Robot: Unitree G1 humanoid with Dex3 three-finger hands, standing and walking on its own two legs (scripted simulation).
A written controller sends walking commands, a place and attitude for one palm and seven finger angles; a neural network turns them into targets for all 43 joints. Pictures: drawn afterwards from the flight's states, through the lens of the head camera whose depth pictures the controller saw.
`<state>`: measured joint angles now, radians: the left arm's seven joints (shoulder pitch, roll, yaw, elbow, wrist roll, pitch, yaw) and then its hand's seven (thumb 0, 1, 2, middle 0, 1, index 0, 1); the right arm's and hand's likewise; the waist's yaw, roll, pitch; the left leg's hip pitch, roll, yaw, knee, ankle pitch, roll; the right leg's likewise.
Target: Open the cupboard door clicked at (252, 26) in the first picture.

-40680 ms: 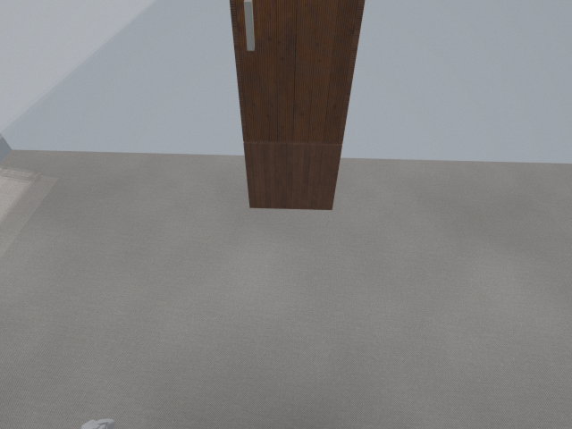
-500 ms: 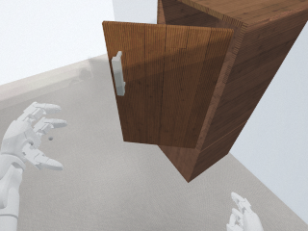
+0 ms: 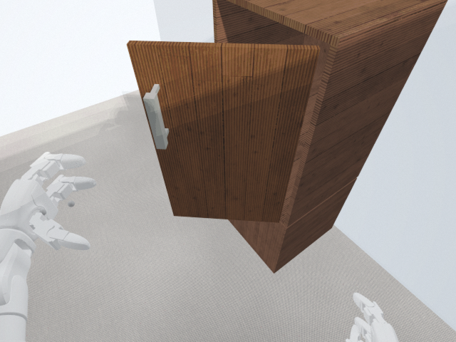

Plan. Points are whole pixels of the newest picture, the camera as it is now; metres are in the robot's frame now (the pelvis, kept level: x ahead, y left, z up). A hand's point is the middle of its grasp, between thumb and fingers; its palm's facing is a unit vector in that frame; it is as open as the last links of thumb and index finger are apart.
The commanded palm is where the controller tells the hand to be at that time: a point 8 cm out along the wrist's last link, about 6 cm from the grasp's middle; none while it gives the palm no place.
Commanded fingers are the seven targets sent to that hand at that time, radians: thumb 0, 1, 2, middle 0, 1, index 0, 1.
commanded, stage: raise the hand with hooked fingers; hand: left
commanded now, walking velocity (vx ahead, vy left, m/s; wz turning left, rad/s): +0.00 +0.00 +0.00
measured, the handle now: (159, 117) +0.54 +0.20 +0.11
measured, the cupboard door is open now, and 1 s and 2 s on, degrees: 49 49 49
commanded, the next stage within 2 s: move the hooked fingers beside the handle in 0.06 s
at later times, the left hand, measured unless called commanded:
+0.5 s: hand (87, 184) +0.33 +0.27 +0.12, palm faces +0.03 -1.00 -0.03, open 13.9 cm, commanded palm +0.31 +0.31 +0.12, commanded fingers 0.00 -0.50 0.30 -0.30 -1.20 -0.30 -1.20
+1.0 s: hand (104, 156) +0.41 +0.27 +0.11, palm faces +0.01 -1.00 +0.00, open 13.9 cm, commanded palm +0.39 +0.31 +0.12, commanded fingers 0.00 -0.50 0.30 -0.30 -1.20 -0.30 -1.20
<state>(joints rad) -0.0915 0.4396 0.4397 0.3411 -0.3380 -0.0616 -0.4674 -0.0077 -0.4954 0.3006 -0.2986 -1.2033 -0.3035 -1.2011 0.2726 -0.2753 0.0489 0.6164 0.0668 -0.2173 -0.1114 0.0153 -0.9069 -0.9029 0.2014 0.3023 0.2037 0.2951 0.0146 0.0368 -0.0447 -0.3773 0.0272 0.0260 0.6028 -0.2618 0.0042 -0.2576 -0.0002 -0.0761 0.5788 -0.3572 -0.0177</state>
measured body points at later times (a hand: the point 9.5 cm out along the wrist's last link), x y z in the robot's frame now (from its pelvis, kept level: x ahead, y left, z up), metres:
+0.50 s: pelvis +0.00 +0.00 +0.00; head +0.01 -0.01 +0.45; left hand +0.32 +0.32 +0.13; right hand +0.14 -0.26 -0.09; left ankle +0.03 +0.12 -0.73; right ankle -0.03 -0.10 -0.73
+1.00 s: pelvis +0.00 +0.02 -0.01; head +0.04 +0.02 +0.44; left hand +0.40 +0.32 +0.12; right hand +0.08 -0.25 -0.11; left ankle +0.03 +0.12 -0.73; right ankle -0.03 -0.10 -0.73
